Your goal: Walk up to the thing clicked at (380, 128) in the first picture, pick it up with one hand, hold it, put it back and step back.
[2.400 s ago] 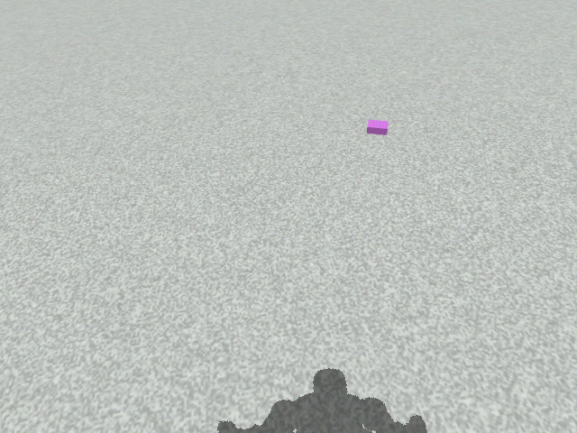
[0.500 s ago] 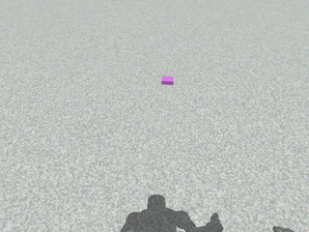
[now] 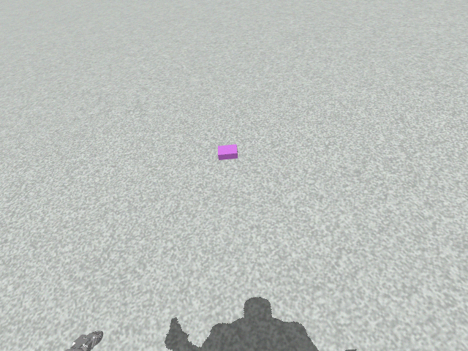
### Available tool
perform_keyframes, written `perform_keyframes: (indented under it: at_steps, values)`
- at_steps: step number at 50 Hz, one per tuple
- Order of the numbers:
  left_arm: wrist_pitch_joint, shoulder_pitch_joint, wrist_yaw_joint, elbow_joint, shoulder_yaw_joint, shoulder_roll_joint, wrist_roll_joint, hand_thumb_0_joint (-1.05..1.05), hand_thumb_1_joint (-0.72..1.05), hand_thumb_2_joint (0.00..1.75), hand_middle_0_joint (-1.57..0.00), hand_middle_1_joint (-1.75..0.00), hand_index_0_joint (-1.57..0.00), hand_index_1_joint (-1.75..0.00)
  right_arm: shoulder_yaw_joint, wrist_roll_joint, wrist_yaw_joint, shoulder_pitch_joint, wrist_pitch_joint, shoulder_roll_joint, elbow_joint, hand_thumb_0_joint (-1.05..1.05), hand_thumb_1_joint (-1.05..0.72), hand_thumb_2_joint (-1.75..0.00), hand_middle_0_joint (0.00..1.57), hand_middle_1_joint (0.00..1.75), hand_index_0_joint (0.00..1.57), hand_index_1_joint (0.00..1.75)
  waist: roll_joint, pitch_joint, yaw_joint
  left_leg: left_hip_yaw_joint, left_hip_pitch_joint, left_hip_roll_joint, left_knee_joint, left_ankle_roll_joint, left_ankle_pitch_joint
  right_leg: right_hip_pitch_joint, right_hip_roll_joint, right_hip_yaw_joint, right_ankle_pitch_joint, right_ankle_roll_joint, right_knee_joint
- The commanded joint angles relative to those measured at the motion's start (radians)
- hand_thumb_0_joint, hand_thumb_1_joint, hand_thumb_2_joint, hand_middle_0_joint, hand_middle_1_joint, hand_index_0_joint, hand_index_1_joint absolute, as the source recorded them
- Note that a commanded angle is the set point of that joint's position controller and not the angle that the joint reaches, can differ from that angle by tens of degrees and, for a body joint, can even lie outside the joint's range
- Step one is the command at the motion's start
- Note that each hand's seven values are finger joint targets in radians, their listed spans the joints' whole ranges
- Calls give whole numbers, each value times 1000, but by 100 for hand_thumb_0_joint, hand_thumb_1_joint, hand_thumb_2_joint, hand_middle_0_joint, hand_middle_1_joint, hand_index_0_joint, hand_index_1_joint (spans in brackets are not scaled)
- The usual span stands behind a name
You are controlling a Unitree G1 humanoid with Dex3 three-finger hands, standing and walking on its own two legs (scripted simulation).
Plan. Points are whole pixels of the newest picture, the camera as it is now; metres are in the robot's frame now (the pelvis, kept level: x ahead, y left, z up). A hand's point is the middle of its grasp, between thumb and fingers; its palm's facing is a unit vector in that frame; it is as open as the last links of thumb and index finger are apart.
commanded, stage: walk up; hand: left
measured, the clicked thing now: (227, 152) +1.37 +0.12 -0.73
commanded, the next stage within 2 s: none
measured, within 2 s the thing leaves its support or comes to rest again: neither
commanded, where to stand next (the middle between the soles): +0.97 -0.09 m, yaw +2 degrees
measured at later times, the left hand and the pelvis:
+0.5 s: hand (128, 294) +0.29 +0.28 -0.14, palm faces -0.05 -0.95 -0.32, open 7.4 cm; pelvis +0.25 +0.01 +0.01, yaw -1 degrees
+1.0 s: hand (175, 193) +0.54 +0.19 -0.10, palm faces -0.01 -0.92 -0.40, open 7.4 cm; pelvis +0.47 -0.08 +0.02, yaw +0 degrees
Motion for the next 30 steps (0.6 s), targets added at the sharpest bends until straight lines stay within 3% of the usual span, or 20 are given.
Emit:
perform_keyframes:
  at_steps: [1,3,5,9,12,13,14,15,16,17,18,19,20,22,24,26,30]
  values:
    - [-20,71,36,-50,76,271,-1,0,90,90,-20,-30,-20,-30,-56,-4,-3,44,-37,-192,-75,0,-90,-90,20,30,20,30,-200,-16,25,-47,-266,50,-29,2,111,173,-205,309,-93,-163,-395]
    - [-27,86,33,-62,73,261,2,0,90,90,-20,-30,-20,-30,-59,-15,12,32,-33,-184,-77,0,-90,-90,20,30,20,30,-188,-18,27,-19,-252,43,-133,-17,133,161,-189,243,-37,-177,-398]
    - [-31,88,32,-79,79,271,10,0,90,90,-20,-30,-20,-30,-57,-22,22,-25,-33,-169,-104,0,-90,-90,20,30,20,30,-188,-14,42,7,-261,44,-268,-33,118,158,-204,220,-89,-201,-413]
    - [-31,116,27,-91,76,274,16,0,90,90,-20,-30,-20,-30,-63,-28,31,-115,-47,-152,-135,0,-90,-90,20,30,20,30,-152,-5,66,27,-202,34,-447,-40,235,153,-203,196,-103,-190,-394]
    - [-26,105,27,-92,73,280,14,0,90,90,-20,-30,-20,-30,-66,-26,30,-112,-60,-143,-132,0,-90,-90,20,30,20,30,-139,-23,45,70,-88,-6,-535,-14,265,161,-195,156,9,-169,-315]
    - [-22,109,27,-89,68,279,12,0,90,90,-20,-30,-20,-30,-68,-23,28,-93,-64,-141,-124,0,-90,-90,20,30,20,30,-112,-24,29,91,-2,-30,-565,-9,284,118,-184,133,36,-159,-263]
    - [-20,113,29,-91,59,266,12,0,90,90,-20,-30,-20,-30,-77,-24,21,-38,-67,-158,-107,0,-90,-90,20,30,20,30,-57,-50,-9,107,116,-67,-597,8,257,85,-151,94,151,-136,-151]
    - [-19,131,32,-95,44,226,14,0,90,90,-20,-30,-20,-30,-94,-32,10,94,-71,-204,-74,0,-90,-90,20,30,20,30,46,-131,-72,63,302,-58,-619,46,196,28,-98,49,261,-103,89]
    - [-17,164,39,-109,18,149,-2,0,90,90,-20,-30,-20,-30,-121,-57,-6,204,-76,-290,-67,0,-90,-90,20,30,20,30,251,-209,-113,-266,452,164,-699,115,40,-159,-10,-1,88,-44,411]
    - [-10,178,47,-102,36,188,-10,0,90,90,-20,-30,-20,-30,-132,-33,-11,187,-76,-346,-104,0,-90,-90,20,30,20,30,217,-182,-103,-694,469,363,-887,220,-138,-347,99,59,-298,-21,529]
    - [-5,132,55,-86,43,269,6,0,90,90,-20,-30,-20,-30,-134,2,-10,137,-71,-337,-109,0,-90,-90,20,30,20,30,58,-130,-91,-664,367,371,-887,247,-170,-345,24,170,-265,-25,595]
    - [-6,136,52,-70,35,266,4,0,90,90,-20,-30,-20,-30,-115,4,-13,68,-70,-301,-125,0,-90,-90,20,30,20,30,21,-57,-52,-512,282,318,-882,218,-113,-337,-10,191,-190,-18,581]
    - [-6,170,48,-48,38,252,-1,0,90,90,-20,-30,-20,-30,-97,2,-16,28,-70,-267,-139,0,-90,-90,20,30,20,30,34,-28,-22,-396,232,274,-879,199,-47,-314,-38,181,-147,-10,535]
    - [1,197,32,-18,40,237,3,0,90,90,-20,-30,-20,-30,-77,2,-15,-11,-77,-226,-140,0,-90,-90,20,30,20,30,83,9,8,-207,99,206,-893,162,95,-225,-79,145,-101,9,415]
    - [7,187,16,-17,40,213,9,0,90,90,-20,-30,-20,-30,-78,-7,-12,-15,-82,-236,-152,0,-90,-90,20,30,20,30,107,-5,8,-143,91,198,-891,188,174,-190,-85,105,-95,31,331]
    - [12,130,2,-35,42,206,16,0,90,90,-20,-30,-20,-30,-82,-12,-9,-15,-85,-249,-155,0,-90,-90,20,30,20,30,112,24,-8,-114,62,201,-917,208,108,-195,-98,81,-57,43,223]
    - [11,46,-15,-44,50,199,16,0,90,90,-20,-30,-20,-30,-85,-9,-4,-28,-83,-266,-158,0,-90,-90,20,30,20,30,113,31,-14,-73,33,168,-925,171,-13,-122,-90,51,97,35,47]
